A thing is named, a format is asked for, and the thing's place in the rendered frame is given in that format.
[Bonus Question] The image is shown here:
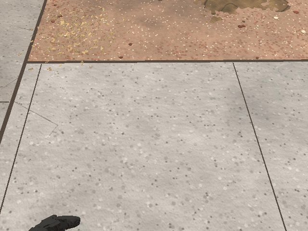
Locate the left robot hand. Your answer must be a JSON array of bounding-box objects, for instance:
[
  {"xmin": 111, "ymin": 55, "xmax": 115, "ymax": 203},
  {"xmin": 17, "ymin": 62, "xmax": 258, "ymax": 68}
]
[{"xmin": 29, "ymin": 215, "xmax": 81, "ymax": 231}]

